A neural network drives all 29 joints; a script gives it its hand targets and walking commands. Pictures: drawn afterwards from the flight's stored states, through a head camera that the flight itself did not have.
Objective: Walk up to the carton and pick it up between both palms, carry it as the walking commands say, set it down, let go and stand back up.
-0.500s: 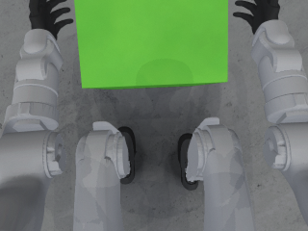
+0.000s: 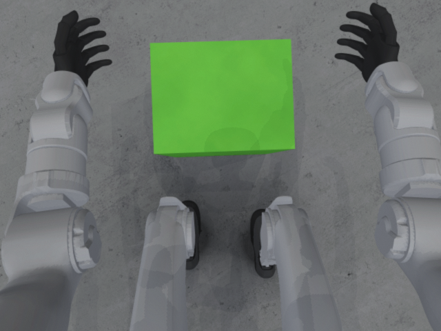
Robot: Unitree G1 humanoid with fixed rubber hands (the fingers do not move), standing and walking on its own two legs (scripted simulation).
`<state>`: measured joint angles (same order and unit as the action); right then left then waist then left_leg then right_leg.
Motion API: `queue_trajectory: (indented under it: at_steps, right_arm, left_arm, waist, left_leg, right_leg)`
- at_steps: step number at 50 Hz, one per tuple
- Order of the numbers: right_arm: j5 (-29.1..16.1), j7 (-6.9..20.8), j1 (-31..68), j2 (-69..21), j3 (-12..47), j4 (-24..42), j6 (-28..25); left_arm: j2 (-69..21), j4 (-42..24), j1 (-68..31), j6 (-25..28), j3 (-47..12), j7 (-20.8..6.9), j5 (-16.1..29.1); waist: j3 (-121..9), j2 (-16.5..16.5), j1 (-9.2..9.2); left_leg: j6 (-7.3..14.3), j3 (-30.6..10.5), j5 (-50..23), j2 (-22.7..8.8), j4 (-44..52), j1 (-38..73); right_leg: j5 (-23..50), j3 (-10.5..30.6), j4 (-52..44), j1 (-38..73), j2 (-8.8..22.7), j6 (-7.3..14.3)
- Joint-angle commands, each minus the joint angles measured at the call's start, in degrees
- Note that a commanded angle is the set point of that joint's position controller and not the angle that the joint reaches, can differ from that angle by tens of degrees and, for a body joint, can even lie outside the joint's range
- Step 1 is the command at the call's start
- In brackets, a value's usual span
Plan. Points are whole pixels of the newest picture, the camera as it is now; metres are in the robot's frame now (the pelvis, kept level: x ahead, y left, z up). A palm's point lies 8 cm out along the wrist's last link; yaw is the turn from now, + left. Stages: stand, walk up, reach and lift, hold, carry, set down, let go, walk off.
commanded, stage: set down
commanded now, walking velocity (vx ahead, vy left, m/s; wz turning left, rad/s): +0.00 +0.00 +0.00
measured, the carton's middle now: (221, 111) +0.50 +0.01 -0.37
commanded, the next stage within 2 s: let go in 0.52 s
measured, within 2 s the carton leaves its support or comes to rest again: neither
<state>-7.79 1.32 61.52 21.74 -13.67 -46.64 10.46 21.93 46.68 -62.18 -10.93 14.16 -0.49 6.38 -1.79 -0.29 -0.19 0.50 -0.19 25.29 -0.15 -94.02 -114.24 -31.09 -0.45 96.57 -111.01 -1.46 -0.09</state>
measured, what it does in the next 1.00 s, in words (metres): rises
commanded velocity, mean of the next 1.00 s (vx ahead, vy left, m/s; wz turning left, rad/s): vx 0.00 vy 0.00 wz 0.00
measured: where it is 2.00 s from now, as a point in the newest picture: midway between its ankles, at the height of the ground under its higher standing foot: (226, 250)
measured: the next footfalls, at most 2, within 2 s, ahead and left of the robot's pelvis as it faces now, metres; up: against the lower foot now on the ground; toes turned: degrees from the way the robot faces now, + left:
none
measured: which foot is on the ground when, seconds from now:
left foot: down 0.00-1.00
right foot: down 0.00-1.00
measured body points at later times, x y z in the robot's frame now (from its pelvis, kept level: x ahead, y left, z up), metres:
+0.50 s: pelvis +0.03 +0.00 +0.14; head +0.31 +0.01 +0.49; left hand +0.51 +0.25 +0.04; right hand +0.52 -0.23 +0.04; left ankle +0.11 +0.12 -0.48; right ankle +0.08 -0.12 -0.48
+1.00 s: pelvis +0.08 +0.00 +0.21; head +0.28 +0.01 +0.62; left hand +0.40 +0.24 +0.11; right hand +0.41 -0.24 +0.11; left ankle +0.11 +0.12 -0.48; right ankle +0.08 -0.12 -0.48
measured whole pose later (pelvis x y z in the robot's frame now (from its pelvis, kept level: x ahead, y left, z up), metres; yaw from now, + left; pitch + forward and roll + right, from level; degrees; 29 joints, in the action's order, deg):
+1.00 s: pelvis +0.08 +0.00 +0.21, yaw +1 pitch +29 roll +0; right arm 0.6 4.7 16.8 13.8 -10.7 -33.7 3.5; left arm 12.7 31.7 -16.6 -4.6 9.6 -2.7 0.0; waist -4.8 -0.4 -0.1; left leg 0.0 -0.4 15.1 0.6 -43.1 -57.0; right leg -19.7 0.4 45.0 -54.3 -0.7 0.3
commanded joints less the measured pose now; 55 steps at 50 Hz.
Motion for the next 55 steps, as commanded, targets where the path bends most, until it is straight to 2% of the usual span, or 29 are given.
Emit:
queue_trajectory:
  at_steps: [1,20,27,30,32,36,39,43,49,55]
  right_arm:
    - [0.33,0.60,10.93,9.11,-2.03,6.78,-0.89]
    - [2.84,3.74,3.43,6.48,-4.44,5.06,-3.23]
    - [5.20,4.05,1.64,3.24,-4.65,1.07,-5.00]
    - [7.00,3.93,-2.36,2.76,-5.36,1.23,-5.35]
    - [8.18,3.81,-5.37,3.01,-5.38,3.29,-5.53]
    - [9.10,3.13,-14.52,3.57,-3.56,11.46,-5.75]
    - [9.16,3.14,-22.14,3.19,-1.75,17.90,-5.80]
    - [8.74,3.33,-30.38,0.86,0.17,21.46,-6.15]
    - [8.28,3.25,-43.73,-3.20,2.30,17.18,-8.57]
    - [8.46,2.44,-55.46,-4.26,4.77,17.78,-11.18]
  left_arm:
    - [8.20,-7.22,-11.17,0.72,1.56,-0.30,-0.40]
    - [4.25,-8.03,-2.49,2.62,3.48,-2.12,-2.80]
    - [1.18,-2.67,-1.38,4.53,4.88,-2.37,-6.41]
    - [0.76,-2.15,2.13,4.95,5.61,-2.28,-7.92]
    - [0.75,-4.22,5.02,5.06,5.55,-2.02,-8.86]
    - [1.21,-13.36,14.25,4.91,3.08,-1.97,-9.74]
    - [0.00,-19.97,22.66,4.64,0.08,-1.94,-8.38]
    - [-1.11,-23.37,31.69,5.04,-2.05,-1.93,-6.96]
    - [-4.48,-19.67,43.60,8.00,-3.87,-2.17,-6.16]
    - [-5.27,-18.91,55.09,10.66,-5.67,-1.82,-6.23]
  waist:
    - [-61.22,1.02,0.16]
    - [-56.92,1.19,0.15]
    - [-47.40,0.65,0.35]
    - [-49.50,0.96,0.36]
    - [-53.37,1.50,0.32]
    - [-62.40,1.93,0.38]
    - [-64.49,1.01,0.86]
    - [-55.14,-0.26,0.05]
    - [-33.84,0.16,0.01]
    - [-24.65,-0.33,-0.04]
  left_leg:
    - [-1.05,1.71,-17.63,3.15,9.25,46.08]
    - [-1.08,-0.19,-25.87,3.01,32.29,64.79]
    - [-1.59,-1.11,-24.14,2.13,36.79,63.12]
    - [-1.84,-1.25,-26.61,2.02,37.67,66.06]
    - [-1.79,-1.20,-30.18,2.18,38.29,69.80]
    - [-1.40,-1.46,-38.89,2.54,39.43,78.56]
    - [-1.20,-2.00,-42.87,2.42,40.97,85.03]
    - [-1.16,-1.76,-38.21,2.58,45.29,85.73]
    - [-1.71,-1.65,-29.26,2.16,52.42,85.66]
    - [-1.42,-1.92,-29.90,1.93,57.62,93.10]
  right_leg:
    - [16.06,-2.76,-14.18,25.38,-2.38,-1.06]
    - [25.00,-1.00,-37.26,41.43,-2.07,-0.74]
    - [24.39,-0.78,-41.93,41.74,-0.93,-0.49]
    - [26.99,-0.67,-43.06,44.89,-1.09,-0.51]
    - [30.35,-0.57,-43.53,48.38,-1.50,-0.65]
    - [37.43,-0.08,-44.38,56.56,-1.84,-1.15]
    - [39.32,0.26,-46.31,61.14,-1.66,-1.01]
    - [36.48,1.15,-50.06,66.70,-0.89,-0.55]
    - [31.30,2.16,-56.77,72.06,0.12,-0.36]
    - [34.13,2.58,-61.65,81.51,0.24,-0.64]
